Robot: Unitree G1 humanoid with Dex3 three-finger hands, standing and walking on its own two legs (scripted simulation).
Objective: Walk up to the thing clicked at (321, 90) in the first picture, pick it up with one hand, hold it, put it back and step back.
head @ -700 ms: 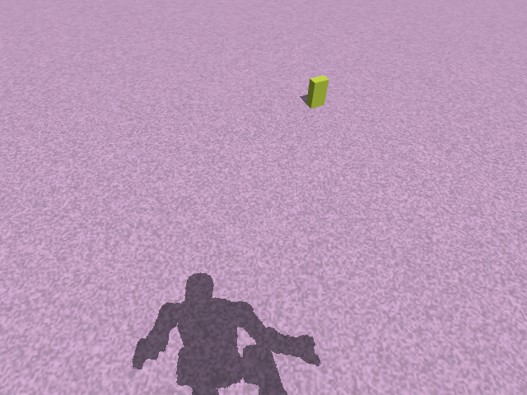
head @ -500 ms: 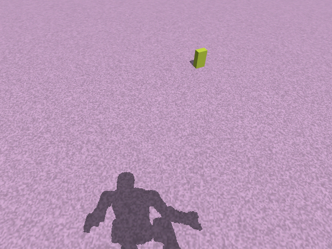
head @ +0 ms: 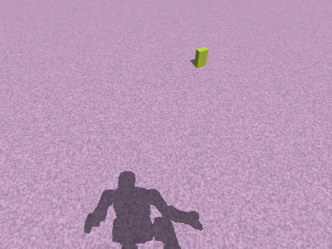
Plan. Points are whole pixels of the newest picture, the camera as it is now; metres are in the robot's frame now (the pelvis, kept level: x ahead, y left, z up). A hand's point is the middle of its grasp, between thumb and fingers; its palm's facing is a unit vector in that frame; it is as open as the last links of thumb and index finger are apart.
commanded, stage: stand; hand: left
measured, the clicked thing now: (200, 57) +1.99 -0.43 -0.69
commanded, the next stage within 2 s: walk up in 0.42 s
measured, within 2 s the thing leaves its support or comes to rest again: neither
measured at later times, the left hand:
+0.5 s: hand out of the picture +0.08 +0.25 -0.15, palm faces -0.06 -0.94 -0.33, open 7.4 cm
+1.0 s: hand (124, 213) +0.24 +0.12 -0.14, palm faces -0.12 -0.92 -0.37, open 7.4 cm
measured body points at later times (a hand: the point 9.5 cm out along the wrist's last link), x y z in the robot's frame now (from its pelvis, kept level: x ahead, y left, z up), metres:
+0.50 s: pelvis +0.01 -0.01 +0.00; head +0.01 -0.01 +0.45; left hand +0.08 +0.30 -0.13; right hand +0.08 -0.31 -0.13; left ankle +0.00 +0.12 -0.74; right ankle +0.00 -0.12 -0.74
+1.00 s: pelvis +0.19 -0.15 -0.01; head +0.18 -0.17 +0.44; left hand +0.25 +0.17 -0.12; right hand +0.25 -0.48 -0.13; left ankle +0.26 -0.03 -0.69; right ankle +0.14 -0.24 -0.75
